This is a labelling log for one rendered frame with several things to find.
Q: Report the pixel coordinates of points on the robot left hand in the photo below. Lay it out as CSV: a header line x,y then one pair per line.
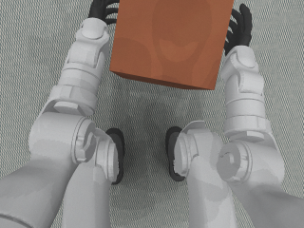
x,y
98,9

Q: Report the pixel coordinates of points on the robot right hand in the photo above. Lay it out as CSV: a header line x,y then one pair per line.
x,y
241,35

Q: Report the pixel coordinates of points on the robot left shin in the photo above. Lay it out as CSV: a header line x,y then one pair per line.
x,y
100,133

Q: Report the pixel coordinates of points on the robot right forearm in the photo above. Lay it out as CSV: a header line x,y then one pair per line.
x,y
244,99

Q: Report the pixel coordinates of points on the robot left forearm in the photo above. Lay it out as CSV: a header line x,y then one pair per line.
x,y
81,75

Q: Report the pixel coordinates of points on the carton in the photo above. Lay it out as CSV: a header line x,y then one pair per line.
x,y
175,43

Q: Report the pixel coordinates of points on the right robot thigh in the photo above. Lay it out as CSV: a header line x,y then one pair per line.
x,y
211,203

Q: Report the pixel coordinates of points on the robot right upper arm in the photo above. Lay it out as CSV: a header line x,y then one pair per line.
x,y
254,172

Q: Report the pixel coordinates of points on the robot left upper arm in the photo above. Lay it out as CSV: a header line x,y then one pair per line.
x,y
31,196

